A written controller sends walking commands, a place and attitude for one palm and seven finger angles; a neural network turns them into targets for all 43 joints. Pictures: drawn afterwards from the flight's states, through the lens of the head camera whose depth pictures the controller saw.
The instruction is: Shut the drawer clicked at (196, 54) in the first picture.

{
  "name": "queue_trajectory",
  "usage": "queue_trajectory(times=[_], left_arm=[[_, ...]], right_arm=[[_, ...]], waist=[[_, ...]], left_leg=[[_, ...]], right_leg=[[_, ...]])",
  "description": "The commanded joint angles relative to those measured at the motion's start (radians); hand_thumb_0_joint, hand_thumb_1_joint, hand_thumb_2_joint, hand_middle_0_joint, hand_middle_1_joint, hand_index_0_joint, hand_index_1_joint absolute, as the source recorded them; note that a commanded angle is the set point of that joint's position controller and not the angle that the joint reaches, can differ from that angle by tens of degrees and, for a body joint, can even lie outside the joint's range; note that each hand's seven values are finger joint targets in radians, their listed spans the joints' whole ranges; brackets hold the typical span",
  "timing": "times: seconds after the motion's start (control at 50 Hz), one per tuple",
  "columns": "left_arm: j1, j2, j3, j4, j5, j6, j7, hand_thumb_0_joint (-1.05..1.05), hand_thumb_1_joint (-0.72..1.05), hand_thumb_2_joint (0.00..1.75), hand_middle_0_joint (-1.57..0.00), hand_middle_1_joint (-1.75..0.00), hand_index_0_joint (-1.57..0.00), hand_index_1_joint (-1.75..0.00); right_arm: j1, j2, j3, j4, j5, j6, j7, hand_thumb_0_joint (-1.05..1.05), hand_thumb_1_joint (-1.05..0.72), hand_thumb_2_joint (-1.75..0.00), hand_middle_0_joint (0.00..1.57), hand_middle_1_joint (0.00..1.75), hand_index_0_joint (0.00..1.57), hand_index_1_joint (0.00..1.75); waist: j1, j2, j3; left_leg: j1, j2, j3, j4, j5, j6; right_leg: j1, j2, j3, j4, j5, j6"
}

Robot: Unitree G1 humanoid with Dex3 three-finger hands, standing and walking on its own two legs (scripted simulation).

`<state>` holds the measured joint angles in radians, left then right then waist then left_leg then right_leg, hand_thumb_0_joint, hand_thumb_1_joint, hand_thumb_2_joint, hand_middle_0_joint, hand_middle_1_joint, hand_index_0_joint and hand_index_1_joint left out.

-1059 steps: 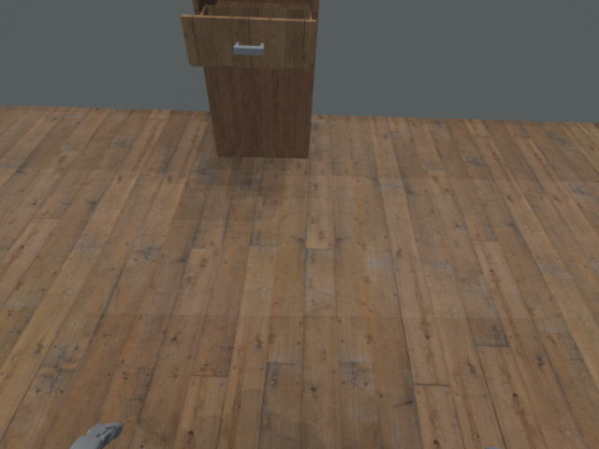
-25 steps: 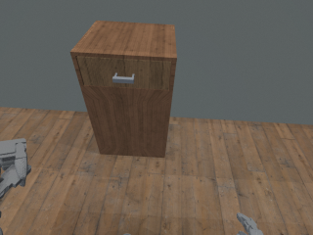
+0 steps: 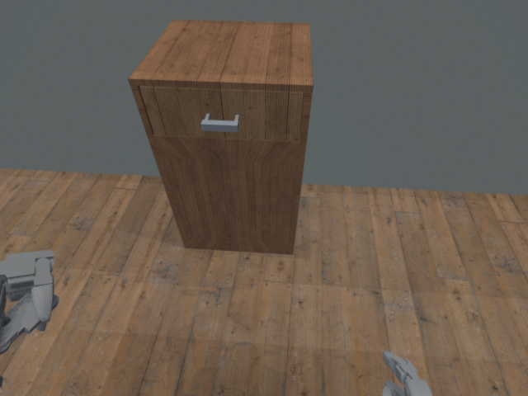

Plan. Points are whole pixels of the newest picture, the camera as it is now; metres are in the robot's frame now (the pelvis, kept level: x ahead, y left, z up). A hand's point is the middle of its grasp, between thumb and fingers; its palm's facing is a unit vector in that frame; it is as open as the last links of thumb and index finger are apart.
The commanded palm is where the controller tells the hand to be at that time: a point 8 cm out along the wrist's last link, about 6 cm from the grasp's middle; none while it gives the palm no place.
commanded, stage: let the arm hang, fingers relaxed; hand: left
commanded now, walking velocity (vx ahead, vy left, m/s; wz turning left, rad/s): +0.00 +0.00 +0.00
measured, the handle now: (221, 121) +0.82 +0.16 -0.05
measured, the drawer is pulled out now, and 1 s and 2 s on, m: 0.00 0.00 0.00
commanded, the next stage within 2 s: look to check the result in 1.08 s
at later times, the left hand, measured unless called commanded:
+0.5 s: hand out of the picture -0.04 +0.22 -0.17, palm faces +0.05 -0.97 -0.22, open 4.7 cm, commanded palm none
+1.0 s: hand out of the picture -0.03 +0.19 -0.17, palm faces +0.04 -0.98 -0.18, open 7.3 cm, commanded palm none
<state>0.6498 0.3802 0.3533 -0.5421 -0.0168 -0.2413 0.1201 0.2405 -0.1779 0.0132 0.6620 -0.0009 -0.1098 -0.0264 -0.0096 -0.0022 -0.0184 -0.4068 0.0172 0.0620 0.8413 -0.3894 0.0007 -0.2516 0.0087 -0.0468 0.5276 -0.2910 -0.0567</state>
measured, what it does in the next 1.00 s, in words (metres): stands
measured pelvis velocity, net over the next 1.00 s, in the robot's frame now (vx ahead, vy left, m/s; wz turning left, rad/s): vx -0.02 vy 0.03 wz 0.01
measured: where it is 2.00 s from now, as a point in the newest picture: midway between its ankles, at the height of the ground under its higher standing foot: outside the picture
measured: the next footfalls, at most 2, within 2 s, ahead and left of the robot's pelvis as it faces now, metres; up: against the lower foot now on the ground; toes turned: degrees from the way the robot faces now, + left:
none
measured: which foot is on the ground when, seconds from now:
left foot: down 0.00-1.00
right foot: down 0.00-1.00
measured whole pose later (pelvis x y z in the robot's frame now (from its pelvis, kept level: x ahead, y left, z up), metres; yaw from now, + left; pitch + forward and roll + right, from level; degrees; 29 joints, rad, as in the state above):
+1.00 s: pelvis -0.02 +0.03 +0.01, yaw +1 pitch -1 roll +0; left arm 0.28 0.13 0.00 1.14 0.01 0.00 0.03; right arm 0.32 -0.10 -0.01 1.14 -0.02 0.01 -0.03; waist -0.02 0.01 0.04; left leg -0.21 0.01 0.07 0.41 -0.19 0.02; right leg -0.19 -0.01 -0.06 0.42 -0.21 -0.01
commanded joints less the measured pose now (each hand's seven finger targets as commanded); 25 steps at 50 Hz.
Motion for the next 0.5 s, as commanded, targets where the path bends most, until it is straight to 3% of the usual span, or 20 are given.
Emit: queue_trajectory(times=[0.0,0.02,0.04,0.06,0.08,0.1,0.14,0.16,0.18,0.24,0.28,0.36,0.4,0.48], left_arm=[[-0.164,-0.073,-0.223,0.634,0.059,0.22,-0.109,0.0,0.9,0.9,-1.32,-1.51,-1.32,-1.51],[-0.181,-0.084,-0.236,0.667,0.046,0.223,-0.111,0.0,0.9,0.9,-1.28,-1.47,-1.28,-1.47],[-0.191,-0.094,-0.257,0.712,0.044,0.224,-0.113,0.0,0.9,0.9,-1.24,-1.43,-1.24,-1.43],[-0.19,-0.105,-0.27,0.764,0.045,0.228,-0.108,0.0,0.9,0.9,-1.2,-1.38,-1.2,-1.38],[-0.207,-0.107,-0.271,0.826,0.051,0.232,-0.103,0.0,0.9,0.9,-1.16,-1.34,-1.16,-1.34],[-0.247,-0.099,-0.274,0.875,0.051,0.234,-0.103,0.0,0.9,0.9,-1.12,-1.3,-1.12,-1.3],[-0.269,-0.057,-0.27,1.002,0.047,0.233,-0.104,0.0,0.9,0.9,-1.04,-1.21,-1.04,-1.21],[-0.272,-0.032,-0.271,1.075,0.042,0.23,-0.102,0.0,0.9,0.9,-1.0,-1.17,-1.0,-1.17],[-0.281,-0.021,-0.277,1.139,0.038,0.228,-0.099,0.0,0.9,0.9,-0.96,-1.12,-0.96,-1.12],[-0.335,-0.036,-0.299,1.267,0.027,0.235,-0.099,0.0,0.9,0.9,-0.84,-0.99,-0.84,-0.99],[-0.327,-0.069,-0.295,1.323,0.027,0.245,-0.096,0.0,0.9,0.9,-0.76,-0.91,-0.76,-0.91],[-0.34,-0.069,-0.314,1.434,0.029,0.246,-0.103,0.0,0.9,0.9,-0.6,-0.73,-0.6,-0.73],[-0.35,-0.069,-0.317,1.473,0.029,0.243,-0.103,0.0,0.9,0.9,-0.52,-0.65,-0.52,-0.65],[-0.333,-0.086,-0.325,1.545,0.028,0.238,-0.1,0.0,0.9,0.9,-0.36,-0.47,-0.36,-0.47]], right_arm=[[0.015,-0.102,-0.054,0.034,0.002,0.033,0.056,0.0,-0.9,-0.9,0.2,0.3,0.2,0.3],[0.018,-0.105,-0.048,0.028,-0.003,0.045,0.056,0.0,-0.9,-0.9,0.2,0.3,0.2,0.3],[0.011,-0.148,-0.054,0.012,-0.011,0.047,0.051,0.0,-0.9,-0.9,0.2,0.3,0.2,0.3],[-0.018,-0.192,-0.06,0.003,-0.021,0.051,0.042,0.0,-0.9,-0.9,0.2,0.3,0.2,0.3],[-0.049,-0.209,-0.058,0.013,-0.033,0.062,0.033,0.0,-0.9,-0.9,0.2,0.3,0.2,0.3],[-0.073,-0.208,-0.05,0.002,-0.038,0.066,0.024,0.0,-0.9,-0.9,0.2,0.3,0.2,0.3],[-0.057,-0.177,-0.045,0.043,-0.037,0.073,0.012,0.0,-0.9,-0.9,0.2,0.3,0.2,0.3],[-0.036,-0.157,-0.046,0.072,-0.03,0.08,0.008,0.0,-0.9,-0.9,0.2,0.3,0.2,0.3],[-0.026,-0.143,-0.045,0.101,-0.026,0.086,0.006,0.0,-0.9,-0.9,0.2,0.3,0.2,0.3],[-0.025,-0.116,-0.035,0.167,-0.021,0.1,0.005,0.0,-0.9,-0.9,0.2,0.3,0.2,0.3],[-0.036,-0.099,-0.036,0.192,-0.027,0.111,0.005,0.0,-0.9,-0.9,0.2,0.3,0.2,0.3],[-0.007,-0.106,-0.041,0.244,-0.025,0.125,0.004,0.0,-0.9,-0.9,0.2,0.3,0.2,0.3],[0.021,-0.114,-0.046,0.27,-0.022,0.124,0.004,0.0,-0.9,-0.9,0.2,0.3,0.2,0.3],[0.051,-0.113,-0.044,0.32,-0.019,0.113,-0.001,0.0,-0.9,-0.9,0.2,0.3,0.2,0.3]], waist=[[-0.049,-0.037,-0.045],[-0.035,-0.06,-0.074],[-0.019,-0.056,-0.105],[0.004,-0.056,-0.116],[0.02,-0.094,-0.126],[0.034,-0.144,-0.106],[0.026,-0.142,-0.107],[0.017,-0.116,-0.11],[0.011,-0.097,-0.11],[0.002,0.1,-0.013],[0.015,0.241,0.028],[0.008,0.13,0.054],[0.003,0.068,0.063],[0.004,0.022,0.04]], left_leg=[[0.076,0.001,-0.032,-0.215,0.174,-0.003],[0.144,0.017,-0.055,-0.257,0.369,0.011],[0.202,0.11,-0.176,-0.261,0.578,0.06],[0.198,0.208,-0.265,-0.279,0.66,0.125],[0.147,0.242,-0.271,-0.294,0.661,0.156],[0.1,0.219,-0.257,-0.304,0.669,0.147],[0.13,0.097,-0.123,-0.245,0.658,0.069],[0.143,0.058,-0.074,-0.231,0.577,0.037],[0.167,0.044,-0.057,-0.245,0.492,0.022],[0.188,0.06,-0.076,-0.347,0.374,0.025],[0.129,0.081,-0.114,-0.424,0.233,0.046],[0.12,0.082,-0.132,-0.486,0.028,0.044],[0.131,0.091,-0.146,-0.508,0.024,0.045],[0.167,0.102,-0.151,-0.537,0.058,0.049]], right_leg=[[-0.006,-0.185,0.089,0.058,0.622,-0.025],[-0.046,-0.158,0.051,0.098,0.52,0.001],[-0.103,-0.116,0.026,0.157,0.369,0.036],[-0.116,-0.076,0.01,0.187,0.176,0.057],[-0.046,-0.059,0.025,0.176,0.043,0.059],[-0.002,-0.056,0.039,0.131,0.103,0.054],[0.083,-0.12,0.089,0.053,0.507,0.036],[0.112,-0.157,0.122,0.04,0.654,0.015],[0.115,-0.172,0.131,0.023,0.696,0.0],[0.041,-0.135,0.115,-0.06,0.37,0.014],[0.05,-0.1,0.088,-0.114,0.123,0.019],[0.032,-0.092,0.092,-0.204,-0.039,0.006],[0.024,-0.089,0.087,-0.213,-0.045,0.006],[0.033,-0.094,0.071,-0.207,0.0,0.011]])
